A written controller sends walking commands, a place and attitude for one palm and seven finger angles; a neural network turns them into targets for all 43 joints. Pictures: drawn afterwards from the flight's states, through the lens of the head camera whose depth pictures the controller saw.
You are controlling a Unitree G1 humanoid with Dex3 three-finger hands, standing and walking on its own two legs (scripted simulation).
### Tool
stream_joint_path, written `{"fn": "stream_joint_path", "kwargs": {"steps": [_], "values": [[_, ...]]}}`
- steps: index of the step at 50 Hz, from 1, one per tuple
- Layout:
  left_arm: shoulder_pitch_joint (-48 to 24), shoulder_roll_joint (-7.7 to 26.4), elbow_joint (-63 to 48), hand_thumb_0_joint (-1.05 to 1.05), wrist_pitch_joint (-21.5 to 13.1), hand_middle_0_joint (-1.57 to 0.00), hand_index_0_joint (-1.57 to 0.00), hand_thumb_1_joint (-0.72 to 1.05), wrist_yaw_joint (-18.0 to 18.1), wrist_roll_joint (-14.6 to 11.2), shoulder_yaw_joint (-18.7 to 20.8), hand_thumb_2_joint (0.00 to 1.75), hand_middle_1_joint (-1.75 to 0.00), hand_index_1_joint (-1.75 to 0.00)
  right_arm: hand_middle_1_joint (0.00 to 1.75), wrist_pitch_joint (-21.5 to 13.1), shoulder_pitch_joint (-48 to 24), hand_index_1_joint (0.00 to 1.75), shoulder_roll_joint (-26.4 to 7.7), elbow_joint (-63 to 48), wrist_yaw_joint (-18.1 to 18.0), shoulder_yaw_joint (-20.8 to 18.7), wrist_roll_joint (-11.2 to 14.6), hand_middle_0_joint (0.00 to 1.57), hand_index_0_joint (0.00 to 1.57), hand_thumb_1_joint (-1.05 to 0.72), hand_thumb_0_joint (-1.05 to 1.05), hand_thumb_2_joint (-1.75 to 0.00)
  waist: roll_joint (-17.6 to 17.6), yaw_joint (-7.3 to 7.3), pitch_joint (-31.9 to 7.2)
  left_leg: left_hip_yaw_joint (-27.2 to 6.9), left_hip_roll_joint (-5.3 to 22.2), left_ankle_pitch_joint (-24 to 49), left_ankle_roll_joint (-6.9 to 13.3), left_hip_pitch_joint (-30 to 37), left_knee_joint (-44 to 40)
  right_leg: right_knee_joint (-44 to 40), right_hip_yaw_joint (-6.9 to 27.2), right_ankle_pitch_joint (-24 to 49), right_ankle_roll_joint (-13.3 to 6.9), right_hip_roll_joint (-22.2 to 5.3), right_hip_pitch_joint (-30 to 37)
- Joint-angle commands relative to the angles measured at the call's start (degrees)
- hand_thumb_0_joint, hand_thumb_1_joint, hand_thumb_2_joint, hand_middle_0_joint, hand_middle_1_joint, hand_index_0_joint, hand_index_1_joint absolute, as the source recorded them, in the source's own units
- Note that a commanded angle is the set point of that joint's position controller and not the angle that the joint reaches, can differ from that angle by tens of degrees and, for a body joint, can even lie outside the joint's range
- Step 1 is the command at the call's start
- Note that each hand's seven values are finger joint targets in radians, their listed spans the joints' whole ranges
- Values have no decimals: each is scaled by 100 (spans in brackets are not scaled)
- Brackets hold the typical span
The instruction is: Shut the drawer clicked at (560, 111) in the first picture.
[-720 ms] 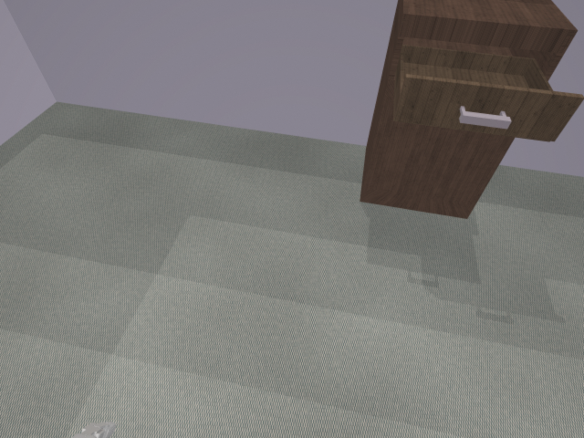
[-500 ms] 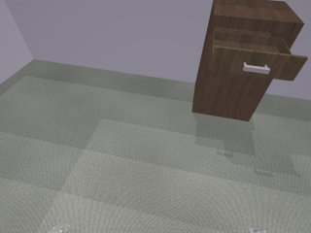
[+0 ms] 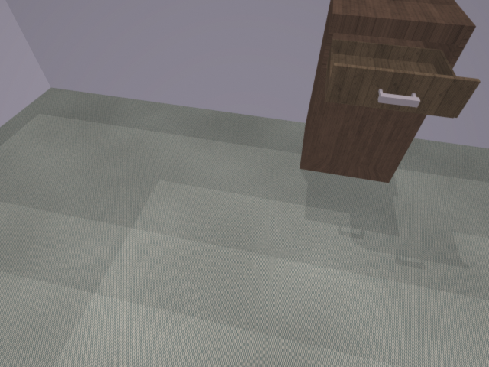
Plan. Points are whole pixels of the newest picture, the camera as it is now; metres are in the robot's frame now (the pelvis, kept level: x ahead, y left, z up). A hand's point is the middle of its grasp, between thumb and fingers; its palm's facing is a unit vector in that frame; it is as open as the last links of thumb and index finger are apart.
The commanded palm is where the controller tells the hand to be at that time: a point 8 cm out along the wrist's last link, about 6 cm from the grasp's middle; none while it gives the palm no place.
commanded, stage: stand and wait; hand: left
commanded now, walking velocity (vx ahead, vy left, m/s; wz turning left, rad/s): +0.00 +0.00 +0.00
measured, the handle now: (397, 96) +0.98 -0.47 -0.07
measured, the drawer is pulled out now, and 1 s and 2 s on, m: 0.28 0.28 0.28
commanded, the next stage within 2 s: look at it before walking up in 0.10 s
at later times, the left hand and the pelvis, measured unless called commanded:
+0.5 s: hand out of the picture +0.08 +0.24 -0.15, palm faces -0.04 -0.94 -0.33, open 7.4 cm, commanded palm none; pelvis +0.00 +0.00 +0.00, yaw +0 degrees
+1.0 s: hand out of the picture +0.08 +0.23 -0.16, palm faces -0.06 -0.94 -0.33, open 7.4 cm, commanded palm none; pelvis +0.00 -0.01 +0.00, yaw -3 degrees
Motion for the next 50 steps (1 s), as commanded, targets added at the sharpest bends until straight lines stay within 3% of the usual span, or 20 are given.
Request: {"fn": "stream_joint_path", "kwargs": {"steps": [1, 10, 27, 42, 43, 46, 50], "values": [[-349, 1176, -401, 0, -146, -20, -20, 90, 59, -15, 263, 90, -30, -30, 30, -160, -391, 30, -1156, -360, -92, -188, -2, 20, 20, -90, 0, -90, -22, 23, -335, -532, 641, 534, 196, -63, -410, -527, 611, 435, -214, -637, 43], [-387, 1176, -400, 0, -145, -20, -20, 90, 53, -3, 268, 90, -30, -30, 30, -158, -366, 30, -1150, -324, -84, -189, -7, 20, 20, -90, 0, -90, -57, 15, -240, -534, 643, 410, 177, -80, -473, -611, 645, 230, -207, -619, -70], [-373, 1165, -375, 0, -154, -20, -20, 90, 47, 2, 265, 90, -30, -30, 30, -165, -362, 30, -1146, -312, -89, -182, 1, 20, 20, -90, 0, -90, -40, 9, -329, -523, 670, 601, 163, 6, -490, -604, 618, 492, -199, -614, 12], [-340, 1184, -354, 0, -165, -20, -20, 90, 55, -8, 264, 90, -30, -30, 30, -170, -422, 30, -1178, -310, -115, -187, 9, 20, 20, -90, 0, -90, -30, 18, -440, -447, 722, 1061, 148, 254, -434, -536, 611, 1194, -217, -628, 130], [-352, 1166, -388, 0, -139, -20, -20, 90, 50, -2, 284, 90, -30, -30, 30, -166, -375, 30, -1166, -329, -129, -198, 0, 20, 20, -90, 0, -90, 3, 4, -444, -378, 743, 1113, 139, 290, -355, -462, 644, 1339, -229, -607, 76], [1, 555, -440, 0, 64, -20, -20, 90, 81, -1, 214, 90, -30, -30, 30, -42, 6, 30, -495, -375, -168, -125, -12, 20, 20, -90, 0, -90, -6, -15, -402, -79, 786, 1123, 32, 240, -26, -84, 718, 1624, -153, -544, -211], [163, 556, -782, 0, 189, -20, -20, 90, 46, 36, 323, 90, -30, -30, 30, 59, 121, 30, -578, -717, -212, -275, -22, 20, 20, -90, 0, -90, 55, -28, -339, -12, 953, 767, 109, 45, 236, 451, 822, 1516, -176, -370, -679]]}}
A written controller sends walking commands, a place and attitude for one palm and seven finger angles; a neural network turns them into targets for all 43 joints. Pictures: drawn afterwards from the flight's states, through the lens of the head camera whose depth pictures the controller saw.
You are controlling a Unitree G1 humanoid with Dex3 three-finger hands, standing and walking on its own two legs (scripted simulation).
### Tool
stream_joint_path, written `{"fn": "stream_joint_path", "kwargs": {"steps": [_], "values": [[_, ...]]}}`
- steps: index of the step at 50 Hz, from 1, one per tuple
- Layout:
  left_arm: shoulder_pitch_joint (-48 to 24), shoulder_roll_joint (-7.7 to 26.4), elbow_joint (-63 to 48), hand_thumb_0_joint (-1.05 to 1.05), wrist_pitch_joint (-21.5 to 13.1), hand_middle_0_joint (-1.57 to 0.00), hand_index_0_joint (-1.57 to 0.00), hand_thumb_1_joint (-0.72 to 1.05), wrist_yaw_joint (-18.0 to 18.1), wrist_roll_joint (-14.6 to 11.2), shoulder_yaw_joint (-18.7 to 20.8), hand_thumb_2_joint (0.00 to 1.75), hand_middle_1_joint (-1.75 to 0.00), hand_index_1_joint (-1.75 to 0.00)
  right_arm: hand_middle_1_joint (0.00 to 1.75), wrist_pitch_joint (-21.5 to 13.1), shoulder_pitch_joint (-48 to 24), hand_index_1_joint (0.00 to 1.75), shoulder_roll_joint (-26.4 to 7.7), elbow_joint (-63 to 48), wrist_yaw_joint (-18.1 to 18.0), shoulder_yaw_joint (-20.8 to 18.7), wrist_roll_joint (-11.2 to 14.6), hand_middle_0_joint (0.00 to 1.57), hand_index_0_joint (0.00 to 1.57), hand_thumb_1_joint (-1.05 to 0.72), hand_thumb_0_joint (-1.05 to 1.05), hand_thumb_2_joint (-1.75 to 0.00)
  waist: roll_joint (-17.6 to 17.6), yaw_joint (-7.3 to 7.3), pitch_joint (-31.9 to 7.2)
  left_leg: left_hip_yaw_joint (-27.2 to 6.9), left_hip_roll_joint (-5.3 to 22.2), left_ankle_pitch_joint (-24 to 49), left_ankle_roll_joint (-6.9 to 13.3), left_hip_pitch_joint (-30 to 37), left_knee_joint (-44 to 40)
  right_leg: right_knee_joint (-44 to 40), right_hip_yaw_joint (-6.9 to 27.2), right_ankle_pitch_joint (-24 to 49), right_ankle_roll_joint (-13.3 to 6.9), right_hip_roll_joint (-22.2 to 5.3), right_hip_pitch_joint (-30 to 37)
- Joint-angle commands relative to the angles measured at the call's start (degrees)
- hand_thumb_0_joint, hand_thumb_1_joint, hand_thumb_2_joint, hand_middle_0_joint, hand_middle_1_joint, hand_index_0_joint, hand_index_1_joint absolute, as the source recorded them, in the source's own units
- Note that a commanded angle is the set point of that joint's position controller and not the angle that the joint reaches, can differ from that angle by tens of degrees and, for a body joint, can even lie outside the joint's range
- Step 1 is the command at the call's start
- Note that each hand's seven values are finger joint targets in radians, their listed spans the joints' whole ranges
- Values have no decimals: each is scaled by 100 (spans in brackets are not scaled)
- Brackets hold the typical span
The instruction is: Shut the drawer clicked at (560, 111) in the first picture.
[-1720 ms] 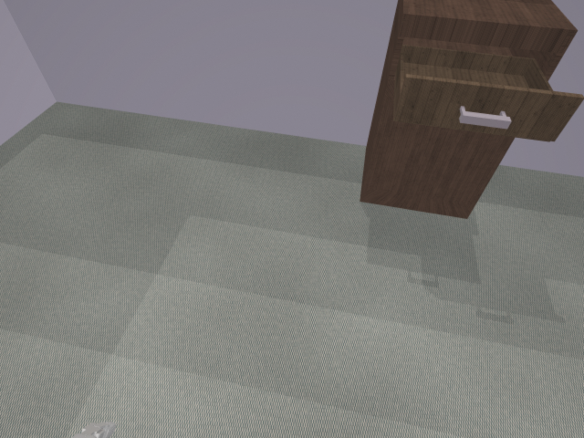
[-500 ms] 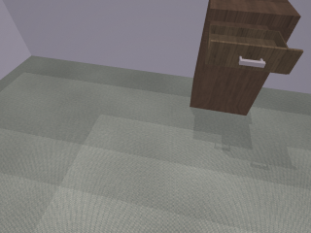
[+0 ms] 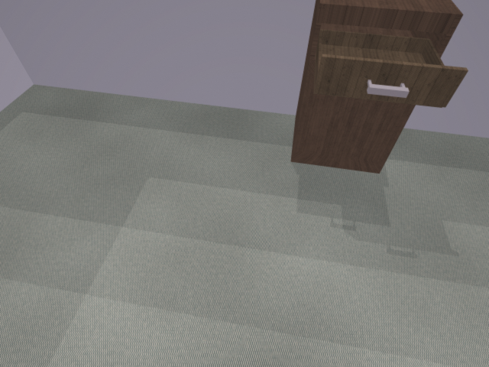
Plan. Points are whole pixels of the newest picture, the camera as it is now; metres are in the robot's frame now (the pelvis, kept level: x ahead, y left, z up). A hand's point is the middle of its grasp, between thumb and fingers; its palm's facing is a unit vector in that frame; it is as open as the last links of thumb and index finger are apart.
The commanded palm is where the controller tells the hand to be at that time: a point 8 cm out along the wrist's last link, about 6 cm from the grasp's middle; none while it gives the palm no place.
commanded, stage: walk to a spot facing it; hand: left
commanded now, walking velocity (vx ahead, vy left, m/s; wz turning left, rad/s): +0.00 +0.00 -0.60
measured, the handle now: (386, 87) +1.00 -0.41 -0.06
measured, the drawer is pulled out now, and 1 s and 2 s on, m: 0.28 0.28 0.28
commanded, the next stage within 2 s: none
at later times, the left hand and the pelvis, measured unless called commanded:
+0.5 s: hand out of the picture +0.05 +0.16 -0.16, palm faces -0.19 -0.95 -0.25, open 7.4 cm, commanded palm none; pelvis -0.02 -0.02 +0.00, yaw -14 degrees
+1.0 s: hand (161, 354) +0.17 +0.17 -0.16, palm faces -0.53 -0.82 -0.21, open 7.4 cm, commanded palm none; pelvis -0.02 +0.03 +0.00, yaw -34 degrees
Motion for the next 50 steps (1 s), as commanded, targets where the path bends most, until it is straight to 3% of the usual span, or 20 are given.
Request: {"fn": "stream_joint_path", "kwargs": {"steps": [1, 4, 7, 9, 10, 11, 12, 13, 15, 18, 29, 33, 34, 35, 36, 37, 40, 42, 45, 50], "values": [[117, 676, -642, 0, 35, -20, -20, 90, -15, 19, 259, 90, -30, -30, 30, 18, 292, 30, -791, -516, -109, -259, -19, 20, 20, -90, 0, -90, 154, -129, -361, -312, 863, 865, 220, 120, 71, 345, 549, 1532, -119, -459, -523], [216, 549, -853, 0, 61, -20, -20, 90, -57, 22, 301, 90, -30, -30, 30, 28, 249, 30, -852, -744, -117, -366, -23, 20, 20, -90, 0, -90, 496, -111, -373, -472, 1211, 761, 409, 30, 32, 1063, 364, 1122, -61, -198, -871], [318, 291, -1034, 0, 105, -20, -20, 90, -103, 28, 364, 90, -30, -30, 30, -17, 130, 30, -860, -914, -95, -442, -47, 20, 20, -90, 0, -90, 1169, -35, -279, -748, 1935, 1484, 938, -288, -256, 2325, -261, -1252, 108, -63, -966], [710, 257, -1023, 0, 96, -20, -20, 90, -137, 31, 430, 90, -30, -30, 30, -3, -140, 30, -827, -1053, -90, -470, -60, 20, 20, -90, 0, -90, 920, 230, -234, -389, 1854, 1446, 776, -889, 334, 1788, -259, -1022, 65, -265, -257], [1122, 304, -937, 0, 37, -20, -20, 90, -138, 51, 473, 90, -30, -30, 30, 32, -251, 30, -781, -1100, -82, -470, -59, 20, 20, -90, 0, -90, 405, 446, -241, 67, 1445, 1033, 415, -1167, 1336, 767, -172, -77, 18, -317, 171], [1283, 903, -946, 0, -80, -20, -20, 90, -67, 132, 583, 90, -30, -30, 30, 89, -22, 30, -319, -1235, -53, -407, -14, 20, 20, -90, 0, -90, -1703, 392, -248, 686, 403, -953, -162, -2173, 3170, -574, 2010, 1228, -355, -1536, 484], [1353, 1047, -994, 0, -78, -20, -20, 90, 1, 37, 574, 90, -30, -30, 30, 110, -177, 30, -267, -1365, -66, -376, -2, 20, 20, -90, 0, -90, -1706, 416, -253, -66, 33, -2002, -203, -2405, 3916, -1138, 3126, 1824, -825, -2129, 48], [1121, 952, -1056, 0, -66, -20, -20, 90, 43, 35, 587, 90, -30, -30, 30, 140, -266, 30, -292, -1324, -74, -399, 5, 20, 20, -90, 0, -90, -1362, 339, -136, -532, 142, -1707, -150, -2386, 4243, -1266, 3131, 1081, -895, -1958, -206], [535, 668, -1214, 0, -78, -20, -20, 90, 42, 13, 531, 90, -30, -30, 30, 112, -9, 30, -314, -1144, -41, -421, -23, 20, 20, -90, 0, -90, -656, 18, -193, -546, 318, -896, -201, -2339, 4270, -970, 2345, 898, -938, -1502, -79], [642, 513, -1177, 0, -124, -20, -20, 90, 24, 1, 516, 90, -30, -30, 30, 123, 126, 30, -201, -1038, -44, -409, -40, 20, 20, -90, 0, -90, -559, 15, -565, -420, 223, -604, -297, -2152, 3964, -802, 1947, 1340, -878, -1177, 217], [844, 649, -1105, 0, -27, -20, -20, 90, 10, 66, 624, 90, -30, -30, 30, 67, -147, 30, -110, -1286, -102, -369, 30, 20, 20, -90, 0, -90, -801, 211, -603, -372, -26, -1031, -253, -1608, 2196, -755, 2548, 1461, -1012, -985, 271], [412, 737, -1244, 0, 29, -20, -20, 90, 6, 65, 648, 90, -30, -30, 30, -6, 406, 30, -145, -1245, -142, -361, 87, 20, 20, -90, 0, -90, -872, -47, -866, -365, -200, -794, -86, -674, 842, -575, 2706, 1633, -796, -804, -33], [266, 720, -1270, 0, 42, -20, -20, 90, 12, 43, 642, 90, -30, -30, 30, -40, 687, 30, -144, -1174, -153, -361, 97, 20, 20, -90, 0, -90, -850, -191, -902, -324, -185, -343, -56, -1, 134, -389, 2567, 1404, -595, -669, -472], [160, 564, -1366, 0, 49, -20, -20, 90, -12, 10, 609, 90, -30, -30, 30, -98, 992, 30, -333, -1133, -189, -387, 83, 20, 20, -90, 0, -90, -441, -358, -1003, -619, 194, -143, 99, 920, -428, 29, 2197, 721, -312, -283, -1246], [246, 183, -1469, 0, 61, -20, -20, 90, -83, -34, 556, 90, -30, -30, 30, -128, 915, 30, -836, -1213, -196, -471, 1, 20, 20, -90, 0, -90, 1106, -318, -861, -2059, 1568, -365, 511, 1478, -1124, 1189, 1209, -644, 8, 523, -2427], [177, 227, -1556, 0, 37, -20, -20, 90, -117, 46, 593, 90, -30, -30, 30, -70, 686, 30, -1068, -1379, -182, -501, -13, 20, 20, -90, 0, -90, 1434, -240, -431, -2654, 2646, 133, 978, 618, -1210, 2666, 300, -1849, 287, 478, -2657], [334, 380, -1311, 0, 86, -20, -20, 90, -213, 93, 682, 90, -30, -30, 30, -125, -1, 30, -452, -1520, -184, -334, -79, 20, 20, -90, 0, -90, 787, 131, -101, -1251, 1818, 1533, 992, -261, -770, 4443, 232, -1141, 443, 50, -2319], [300, 178, -1325, 0, 115, -20, -20, 90, -298, 72, 571, 90, -30, -30, 30, -161, 260, 30, -470, -1433, -152, -345, -91, 20, 20, -90, 0, -90, 936, 44, -276, -634, 1483, 1277, 866, 355, -657, 4120, -73, -944, 453, -72, -2467], [-371, 72, -1525, 0, 95, -20, -20, 90, -396, 82, 501, 90, -30, -30, 30, -196, 1003, 30, -517, -1181, -117, -387, -102, 20, 20, -90, 0, -90, 900, -328, 14, -665, 1682, 463, 955, 656, -907, 3281, -361, -940, 435, -291, -2583], [-910, -96, -1624, 0, 37, -20, -20, 90, -476, 87, 439, 90, -30, -30, 30, -257, 1493, 30, -644, -898, -68, -442, -126, 20, 20, -90, 0, -90, 1042, -514, 218, -236, 1919, 261, 862, 715, -1038, 2132, -677, -898, 366, -471, -2238]]}}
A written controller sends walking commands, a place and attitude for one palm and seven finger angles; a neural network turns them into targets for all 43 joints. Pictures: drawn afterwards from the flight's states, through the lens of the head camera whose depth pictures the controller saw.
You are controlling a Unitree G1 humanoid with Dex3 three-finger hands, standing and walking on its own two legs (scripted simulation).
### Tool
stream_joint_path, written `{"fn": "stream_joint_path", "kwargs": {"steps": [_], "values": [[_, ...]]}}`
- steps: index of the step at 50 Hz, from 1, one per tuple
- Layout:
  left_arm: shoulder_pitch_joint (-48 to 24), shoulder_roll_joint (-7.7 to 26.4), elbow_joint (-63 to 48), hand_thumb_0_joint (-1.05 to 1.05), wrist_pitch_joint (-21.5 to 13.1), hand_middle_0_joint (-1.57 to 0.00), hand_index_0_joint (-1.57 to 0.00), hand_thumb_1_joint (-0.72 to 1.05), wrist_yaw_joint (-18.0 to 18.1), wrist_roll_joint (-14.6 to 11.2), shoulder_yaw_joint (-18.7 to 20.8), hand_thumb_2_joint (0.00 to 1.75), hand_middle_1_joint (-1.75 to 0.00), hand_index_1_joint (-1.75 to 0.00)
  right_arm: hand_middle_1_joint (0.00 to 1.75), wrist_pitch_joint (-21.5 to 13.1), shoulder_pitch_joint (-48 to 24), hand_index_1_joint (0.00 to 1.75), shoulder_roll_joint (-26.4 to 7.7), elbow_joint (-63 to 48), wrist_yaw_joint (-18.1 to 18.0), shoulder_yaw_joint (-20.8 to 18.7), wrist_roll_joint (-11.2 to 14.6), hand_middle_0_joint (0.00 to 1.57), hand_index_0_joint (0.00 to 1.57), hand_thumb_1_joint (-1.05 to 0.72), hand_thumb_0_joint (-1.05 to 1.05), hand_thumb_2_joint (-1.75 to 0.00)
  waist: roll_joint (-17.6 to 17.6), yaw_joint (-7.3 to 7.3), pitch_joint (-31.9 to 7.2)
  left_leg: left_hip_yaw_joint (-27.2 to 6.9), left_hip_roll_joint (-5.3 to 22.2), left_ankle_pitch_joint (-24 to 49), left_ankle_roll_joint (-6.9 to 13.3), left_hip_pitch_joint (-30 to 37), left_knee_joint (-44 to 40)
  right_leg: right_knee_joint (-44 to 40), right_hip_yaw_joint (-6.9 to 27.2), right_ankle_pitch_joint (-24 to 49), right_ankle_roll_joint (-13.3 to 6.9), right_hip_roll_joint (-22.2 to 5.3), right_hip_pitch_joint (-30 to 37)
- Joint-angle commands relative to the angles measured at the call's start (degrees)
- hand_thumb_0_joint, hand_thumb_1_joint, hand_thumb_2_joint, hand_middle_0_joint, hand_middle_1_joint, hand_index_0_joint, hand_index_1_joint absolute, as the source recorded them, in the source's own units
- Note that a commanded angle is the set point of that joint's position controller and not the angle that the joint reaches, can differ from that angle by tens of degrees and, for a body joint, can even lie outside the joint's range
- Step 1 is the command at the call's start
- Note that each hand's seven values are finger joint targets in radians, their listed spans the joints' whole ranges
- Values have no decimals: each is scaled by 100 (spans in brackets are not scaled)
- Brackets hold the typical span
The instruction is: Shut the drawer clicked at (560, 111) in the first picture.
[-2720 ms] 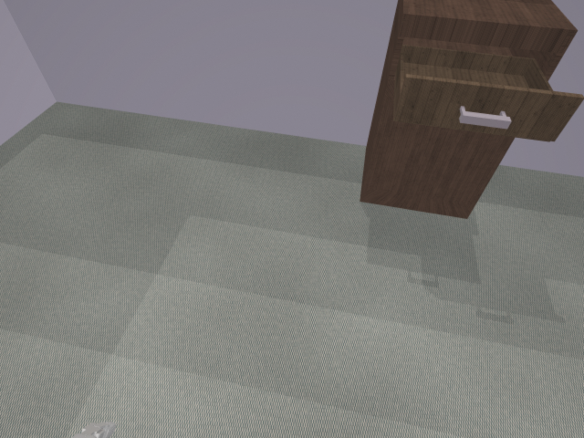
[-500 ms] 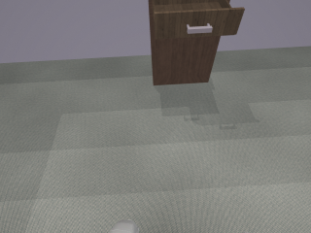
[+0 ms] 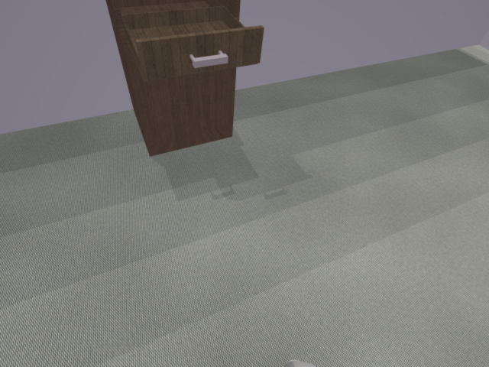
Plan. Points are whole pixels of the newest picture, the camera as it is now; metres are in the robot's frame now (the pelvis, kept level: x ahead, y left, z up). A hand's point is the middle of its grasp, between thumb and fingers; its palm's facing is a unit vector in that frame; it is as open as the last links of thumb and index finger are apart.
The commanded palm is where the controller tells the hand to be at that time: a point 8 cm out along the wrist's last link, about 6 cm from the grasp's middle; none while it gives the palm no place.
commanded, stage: walk to a spot facing it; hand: left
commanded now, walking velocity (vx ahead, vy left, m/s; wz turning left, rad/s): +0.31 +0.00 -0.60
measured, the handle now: (208, 57) +1.09 +0.20 -0.07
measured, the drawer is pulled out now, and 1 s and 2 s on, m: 0.28 0.28 0.28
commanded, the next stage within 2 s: turn to face it in 1.48 s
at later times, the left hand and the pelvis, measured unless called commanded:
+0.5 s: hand (170, 331) +0.22 +0.16 -0.20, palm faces -0.25 -0.96 -0.15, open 7.4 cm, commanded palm none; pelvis +0.15 -0.02 -0.02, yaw -15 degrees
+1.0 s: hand (244, 215) +0.51 +0.02 -0.18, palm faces -0.51 -0.85 -0.12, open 7.4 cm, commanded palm none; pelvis +0.34 -0.08 -0.01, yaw -28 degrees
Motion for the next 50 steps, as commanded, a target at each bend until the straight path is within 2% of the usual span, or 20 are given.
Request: {"fn": "stream_joint_path", "kwargs": {"steps": [1, 5, 7, 8, 9, 10, 12, 15, 21, 23, 24, 25, 26, 27, 29, 32, 36, 45, 47, 50], "values": [[-1164, 57, -800, 0, -263, -20, -20, 90, -99, -27, -21, 90, -30, -30, 30, -123, 587, 30, -1282, -30, -64, -345, -31, 20, 20, -90, 0, -90, 1133, -440, 249, -797, 1547, 659, 681, 348, -1086, -925, -305, -5, -66, -101, -439], [-914, 23, -715, 0, -347, -20, -20, 90, -83, -26, 4, 90, -30, -30, 30, -126, 471, 30, -1361, 36, -23, -374, -54, 20, 20, -90, 0, -90, 1147, -249, 52, -374, 1596, 727, 467, 64, -575, -1926, -567, -8, -263, 74, 634], [403, 424, -254, 0, -486, -20, -20, 90, -3, -9, 98, 90, -30, -30, 30, -126, 395, 30, -1273, 37, 36, -319, 16, 20, 20, -90, 0, -90, 216, 420, -655, 400, 1141, 1489, 4, -867, 1577, -2968, -520, 607, -593, 144, 2977], [1219, 1230, -11, 0, -570, -20, -20, 90, 104, -3, 274, 90, -30, -30, 30, -131, 327, 30, -808, -206, 114, -175, 96, 20, 20, -90, 0, -90, -1557, 754, -1106, 710, 478, -978, -339, -2853, 3395, -3524, 1758, 44, -1238, -1507, 4606], [1712, 1595, 97, 0, -544, -20, -20, 90, 203, -157, 338, 90, -30, -30, 30, -127, -353, 30, -817, -566, 86, -139, 53, 20, 20, -90, 0, -90, -1550, 980, -1028, -100, 184, -1863, -372, -3855, 4503, -3900, 3370, 1014, -1688, -2337, 4502], [1526, 1496, 94, 0, -538, -20, -20, 90, 282, -163, 323, 90, -30, -30, 30, -140, -654, 30, -924, -593, 65, -193, 65, 20, 20, -90, 0, -90, -844, 899, -854, -618, 409, -1433, -317, -3917, 4683, -3923, 3142, 543, -1838, -2191, 3969], [592, 1017, -101, 0, -569, -20, -20, 90, 312, -104, 168, 90, -30, -30, 30, -110, -647, 30, -923, -431, 101, -223, 3, 20, 20, -90, 0, -90, -754, 457, 35, -710, 619, -803, -366, -3591, 4322, -4233, 2457, -402, -1639, -1761, 2498], [-50, 786, -170, 0, -649, -20, -20, 90, 309, -35, 82, 90, -30, -30, 30, -4, 116, 30, -694, -113, 151, -234, -24, 20, 20, -90, 0, -90, -708, -116, 104, -391, 458, -291, -493, -2481, 3291, -4185, 1218, 323, -1339, -1138, 1383], [-55, 811, 46, 0, -691, -20, -20, 90, 279, -31, 109, 90, -30, -30, 30, -137, 219, 30, -589, -170, 217, -255, 35, 20, 20, -90, 0, -90, -730, -276, 174, -145, 106, 277, -418, -1213, 1593, -4009, 1205, -70, -1188, -901, 829], [-135, 704, 68, 0, -648, -20, -20, 90, 259, -60, 114, 90, -30, -30, 30, -204, 784, 30, -696, 36, 159, -303, 33, 20, 20, -90, 0, -90, -304, -567, 78, 71, -72, 527, -433, -151, 905, -3408, 1020, -181, -1021, -602, 496], [-113, 438, 75, 0, -630, -20, -20, 90, 246, -60, 67, 90, -30, -30, 30, -243, 1477, 30, -979, 231, 92, -374, 13, 20, 20, -90, 0, -90, 414, -848, -216, -310, 157, 100, -375, 723, 466, -2227, 805, 43, -865, -244, 187], [66, -92, -29, 0, -575, -20, -20, 90, 203, -130, 0, 90, -30, -30, 30, -287, 2191, 30, -1611, 407, 20, -511, -102, 20, 20, -90, 0, -90, 2270, -1022, -488, -2370, 1662, -1389, 12, 1241, -654, -73, 23, -883, -530, 555, -659], [103, -142, -178, 0, -591, -20, -20, 90, 215, -106, -32, 90, -30, -30, 30, -272, 2179, 30, -1669, 434, -15, -433, -107, 20, 20, -90, 0, -90, 2637, -843, -472, -4031, 2444, -2535, 299, 1029, -1720, 1302, 218, -1163, -504, 644, -1275], [-136, 26, -91, 0, -595, -20, -20, 90, 211, -58, 27, 90, -30, -30, 30, -257, 1636, 30, -1407, 389, -70, -378, -60, 20, 20, -90, 0, -90, 1891, -718, -39, -3952, 2471, -2956, 347, 321, -1945, 1956, 519, -532, -574, 221, -1371], [-21, -38, 86, 0, -611, -20, -20, 90, 89, -16, 44, 90, -30, -30, 30, -357, 805, 30, -800, 232, -76, -214, -16, 20, 20, -90, 0, -90, 823, -262, 505, -2596, 1961, -1898, 279, -376, -1794, 2029, 370, 536, -513, -195, -1270], [497, -299, 360, 0, -447, -20, -20, 90, 118, -1, 45, 90, -30, -30, 30, -446, 795, 30, -449, 405, -97, -163, 22, 20, 20, -90, 0, -90, 978, -24, 229, -843, 1385, 93, -106, -386, -1520, 1827, 304, 1157, -375, -193, -825], [319, -431, 318, 0, -386, -20, -20, 90, 138, 14, 54, 90, -30, -30, 30, -478, 1185, 30, -300, 660, -118, -175, 49, 20, 20, -90, 0, -90, 561, -52, 184, -321, 1373, 1263, 51, 251, -1472, 1523, 161, 1460, -267, -269, -1343], [-1144, -633, -28, 0, -466, -20, -20, 90, 73, -8, -67, 90, -30, -30, 30, -395, 1875, 30, -233, 1150, -98, -153, -24, 20, 20, -90, 0, -90, 711, -466, 753, 304, 1561, 2165, 584, 944, -1445, -870, -493, 1338, -362, -380, -1481], [-1262, -671, -47, 0, -511, -20, -20, 90, 75, -21, -86, 90, -30, -30, 30, -365, 1878, 30, -278, 1196, -94, -157, -47, 20, 20, -90, 0, -90, 865, -479, 781, 508, 1515, 2641, 556, 1021, -1279, -1294, -665, 1251, -484, -218, -1190], [-663, -525, 135, 0, -599, -20, -20, 90, 116, -10, -47, 90, -30, -30, 30, -336, 1752, 30, -472, 1178, -91, -228, -36, 20, 20, -90, 0, -90, 907, -161, 281, 814, 1558, 4977, 468, 1266, -216, -1718, -1007, 778, -782, 237, -116]]}}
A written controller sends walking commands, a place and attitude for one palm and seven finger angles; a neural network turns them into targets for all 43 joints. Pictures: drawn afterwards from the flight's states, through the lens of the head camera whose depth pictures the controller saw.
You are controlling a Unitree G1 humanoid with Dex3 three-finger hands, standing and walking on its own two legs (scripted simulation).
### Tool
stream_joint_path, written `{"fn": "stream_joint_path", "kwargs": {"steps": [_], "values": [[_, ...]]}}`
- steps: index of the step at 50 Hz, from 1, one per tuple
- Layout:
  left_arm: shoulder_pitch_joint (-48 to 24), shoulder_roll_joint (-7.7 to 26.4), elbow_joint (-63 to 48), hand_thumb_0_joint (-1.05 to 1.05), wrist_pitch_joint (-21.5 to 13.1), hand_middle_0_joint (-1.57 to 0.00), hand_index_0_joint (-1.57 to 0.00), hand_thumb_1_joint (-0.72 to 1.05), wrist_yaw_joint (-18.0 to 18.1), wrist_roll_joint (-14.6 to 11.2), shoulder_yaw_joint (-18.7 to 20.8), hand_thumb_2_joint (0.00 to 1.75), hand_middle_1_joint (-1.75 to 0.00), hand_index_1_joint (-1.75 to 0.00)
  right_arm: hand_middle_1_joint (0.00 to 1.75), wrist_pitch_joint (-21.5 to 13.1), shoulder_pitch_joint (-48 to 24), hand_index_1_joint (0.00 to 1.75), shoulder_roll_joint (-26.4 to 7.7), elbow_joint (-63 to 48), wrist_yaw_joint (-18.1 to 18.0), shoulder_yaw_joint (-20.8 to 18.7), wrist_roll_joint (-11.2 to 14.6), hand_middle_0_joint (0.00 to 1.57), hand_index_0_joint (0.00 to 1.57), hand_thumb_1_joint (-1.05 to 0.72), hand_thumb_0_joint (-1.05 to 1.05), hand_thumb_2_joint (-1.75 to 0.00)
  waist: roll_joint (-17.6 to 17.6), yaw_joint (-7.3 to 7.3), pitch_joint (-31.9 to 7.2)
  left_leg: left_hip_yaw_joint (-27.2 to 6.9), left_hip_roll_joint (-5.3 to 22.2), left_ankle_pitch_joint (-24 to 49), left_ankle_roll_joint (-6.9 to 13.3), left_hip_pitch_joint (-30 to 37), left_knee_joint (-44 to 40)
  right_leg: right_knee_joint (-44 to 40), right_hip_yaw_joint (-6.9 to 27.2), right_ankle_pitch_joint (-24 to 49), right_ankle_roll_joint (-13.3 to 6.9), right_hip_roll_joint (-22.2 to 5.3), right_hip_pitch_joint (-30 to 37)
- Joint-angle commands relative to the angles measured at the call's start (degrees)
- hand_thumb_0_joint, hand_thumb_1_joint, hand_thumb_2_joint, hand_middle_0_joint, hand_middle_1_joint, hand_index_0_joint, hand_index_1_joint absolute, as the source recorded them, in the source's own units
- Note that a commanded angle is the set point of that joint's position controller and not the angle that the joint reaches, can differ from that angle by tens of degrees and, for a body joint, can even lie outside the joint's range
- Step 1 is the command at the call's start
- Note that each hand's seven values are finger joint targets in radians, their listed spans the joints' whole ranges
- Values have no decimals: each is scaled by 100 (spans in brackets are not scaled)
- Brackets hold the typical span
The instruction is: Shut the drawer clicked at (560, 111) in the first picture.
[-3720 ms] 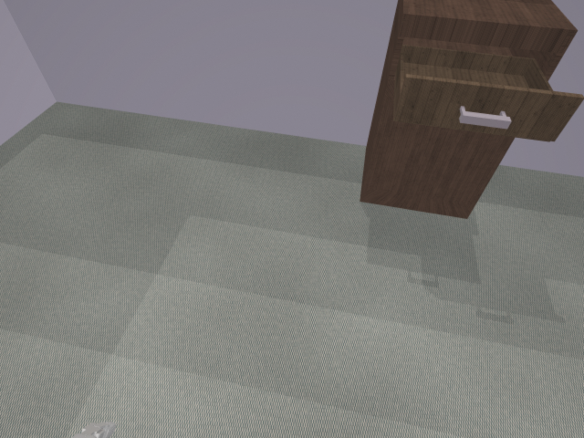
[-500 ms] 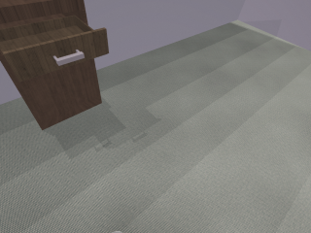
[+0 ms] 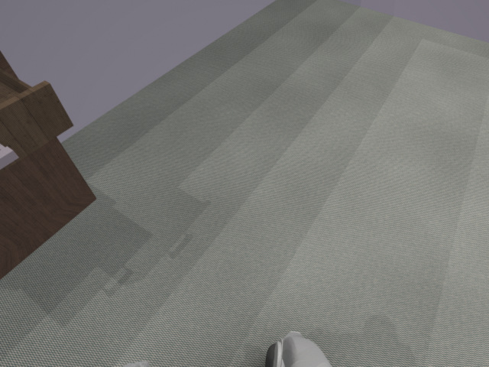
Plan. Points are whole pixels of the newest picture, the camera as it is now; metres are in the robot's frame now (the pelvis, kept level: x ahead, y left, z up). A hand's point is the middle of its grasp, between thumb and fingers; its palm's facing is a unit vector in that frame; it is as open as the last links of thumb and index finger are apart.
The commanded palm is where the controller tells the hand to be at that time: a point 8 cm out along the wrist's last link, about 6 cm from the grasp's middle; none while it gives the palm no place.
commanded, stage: walk to a spot facing it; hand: left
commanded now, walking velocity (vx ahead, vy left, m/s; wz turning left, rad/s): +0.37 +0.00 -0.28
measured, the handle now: out of the picture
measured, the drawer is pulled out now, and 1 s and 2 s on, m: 0.28 0.28 0.28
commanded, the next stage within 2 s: turn to face it in 0.48 s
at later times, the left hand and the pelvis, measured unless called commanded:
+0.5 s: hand (160, 319) +0.23 +0.16 -0.17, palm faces +0.02 -0.98 -0.17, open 7.3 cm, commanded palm none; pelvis +0.25 -0.01 +0.00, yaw -4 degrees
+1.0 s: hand (176, 199) +0.51 +0.16 -0.15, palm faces +0.04 -0.97 -0.25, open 7.3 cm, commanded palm none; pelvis +0.39 -0.03 +0.00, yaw +2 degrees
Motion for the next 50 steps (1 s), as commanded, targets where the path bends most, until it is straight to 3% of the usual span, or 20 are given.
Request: {"fn": "stream_joint_path", "kwargs": {"steps": [1, 2, 3, 4, 5, 8, 11, 21, 24, 25, 26, 28, 31, 35, 43, 46, 47, 48, 49, 50], "values": [[447, 342, -280, 0, -339, -20, -20, 90, 31, -7, 94, 90, -30, -30, 30, -37, 122, 30, -1235, -163, -78, -231, 27, 20, 20, -90, 0, -90, 890, 614, -346, -347, 1522, 6072, 586, 38, 1073, -710, -519, -320, -364, 635, 1192], [1281, 582, -24, 0, -415, -20, -20, 90, 58, 19, 170, 90, -30, -30, 30, -34, -30, 30, -1293, -225, -53, -237, 69, 20, 20, -90, 0, -90, 709, 1015, -881, -224, 1322, 5855, 379, -536, 2287, -1143, -533, 110, -456, 705, 2586], [2058, 1189, 191, 0, -480, -20, -20, 90, 129, 39, 325, 90, -30, -30, 30, -51, 71, 30, -1068, -325, 35, -216, 154, 20, 20, -90, 0, -90, -180, 1309, -1655, -274, 979, 3845, 178, -2123, 3935, -1307, 828, 71, -820, -401, 4462], [2570, 1710, 300, 0, -489, -20, -20, 90, 222, -69, 417, 90, -30, -30, 30, -80, -69, 30, -678, -586, 12, -141, 223, 20, 20, -90, 0, -90, -1109, 1303, -2014, -809, -51, -859, -67, -3782, 5864, -1888, 3731, 1148, -1543, -1974, 5324], [2300, 1880, 250, 0, -449, -20, -20, 90, 255, -174, 442, 90, -30, -30, 30, -49, -585, 30, -797, -711, 7, -165, 218, 20, 20, -90, 0, -90, -717, 1266, -1771, -1692, 117, -776, 85, -4095, 6421, -2446, 3862, 821, -1652, -2107, 4661], [1069, 896, 28, 0, -531, -20, -20, 90, 284, -137, 130, 90, -30, -30, 30, 70, -874, 30, -619, -676, 12, -178, 46, 20, 20, -90, 0, -90, 52, 560, -310, -2037, 653, 495, 85, -3941, 5801, -2814, 2258, 476, -1031, -1405, 2333], [933, 596, 36, 0, -632, -20, -20, 90, 304, -58, 65, 90, -30, -30, 30, 228, -451, 30, -453, -526, 43, -156, 2, 20, 20, -90, 0, -90, -179, 190, -320, -1872, 661, 651, -32, -3488, 4917, -2965, 1366, 811, -885, -993, 1643], [1495, 907, 244, 0, -663, -20, -20, 90, 277, -88, 8, 90, -30, -30, 30, 144, -2448, 30, -705, -1286, 287, -113, 43, 20, 20, -90, 0, -90, -442, 602, 151, -1545, 337, 1395, -1, -3517, 2190, -2964, 1170, 1164, -760, -906, 2422], [1582, 952, 310, 0, -625, -20, -20, 90, 302, -77, 35, 90, -30, -30, 30, 82, -2405, 30, -827, -1276, 251, -148, 46, 20, 20, -90, 0, -90, -338, 509, 126, -1403, 134, 1143, 125, -2872, 1580, -2443, 1175, 1975, -686, -931, 2662], [1461, 1003, 295, 0, -616, -20, -20, 90, 304, -101, 55, 90, -30, -30, 30, 53, -1858, 30, -934, -1107, 204, -181, 29, 20, 20, -90, 0, -90, -255, 211, -130, -1264, -54, 1348, 151, -2117, 1218, -1791, 928, 2465, -565, -732, 2600], [1432, 934, 260, 0, -604, -20, -20, 90, 302, -133, 55, 90, -30, -30, 30, 7, -1007, 30, -1204, -854, 141, -237, -11, 20, 20, -90, 0, -90, 52, -115, -669, -1454, 62, 1758, 251, -841, 820, -605, 741, 2464, -359, -445, 2225], [1646, 546, 43, 0, -618, -20, -20, 90, 236, -191, -4, 90, -30, -30, 30, 44, 89, 30, -2172, -622, 48, -409, -27, 20, 20, -90, 0, -90, 1819, -266, -1616, -4201, 2500, 2837, 1246, 832, 33, 2561, 359, -2273, -13, 602, 238], [981, 477, 62, 0, -512, -20, -20, 90, 231, -103, 16, 90, -30, -30, 30, 31, -966, 30, -1344, -805, -28, -201, 32, 20, 20, -90, 0, -90, 848, 47, -246, -3448, 1996, 2480, 1210, -1152, -398, 3167, 742, -1491, 101, -69, -161], [1550, 80, 282, 0, -310, -20, -20, 90, 254, -91, -78, 90, -30, -30, 30, -21, -1442, 30, -1044, -717, -49, -87, 96, 20, 20, -90, 0, -90, 896, 576, -531, -2092, 1125, 3830, 965, -1945, -329, 1563, 417, -1065, 354, -164, 1006], [704, 321, -302, 0, -158, -20, -20, 90, 337, -121, 32, 90, -30, -30, 30, 314, -1392, 30, -1425, -824, -8, -327, 46, 20, 20, -90, 0, -90, 1115, 428, -509, -2831, 1049, 3231, 1089, -1960, 57, -155, 228, -816, 522, 162, 1376], [965, 546, -328, 0, -225, -20, -20, 90, 360, -135, 104, 90, -30, -30, 30, 405, -1514, 30, -1421, -946, 22, -375, 72, 20, 20, -90, 0, -90, 754, 648, -578, -2872, 683, 2519, 701, -2429, 682, -1682, 224, 95, 492, 127, 2440], [1136, 875, -342, 0, -281, -20, -20, 90, 395, -92, 158, 90, -30, -30, 30, 404, -1433, 30, -1203, -1008, 61, -351, 119, 20, 20, -90, 0, -90, -19, 708, -795, -2480, 251, 1627, 372, -3009, 1369, -2181, 894, 540, 307, -604, 3209], [1286, 1414, -365, 0, -298, -20, -20, 90, 442, -34, 261, 90, -30, -30, 30, 416, -1340, 30, -781, -1184, 90, -275, 128, 20, 20, -90, 0, -90, -1548, 744, -886, -1698, -523, -709, -25, -3987, 2710, -2514, 2104, 1492, -239, -2091, 3755], [1277, 1494, -455, 0, -263, -20, -20, 90, 452, -92, 267, 90, -30, -30, 30, 518, -1406, 30, -1046, -1232, 41, -352, 87, 20, 20, -90, 0, -90, -1499, 780, -946, -2114, -347, -1251, -32, -3859, 3853, -2631, 2200, 1661, -665, -2592, 3153], [930, 1360, -543, 0, -265, -20, -20, 90, 468, -87, 255, 90, -30, -30, 30, 577, -1511, 30, -1050, -1193, 58, -379, 77, 20, 20, -90, 0, -90, -1352, 668, -696, -2228, -191, -993, -53, -3913, 4510, -2689, 1982, 1279, -716, -2357, 2717]]}}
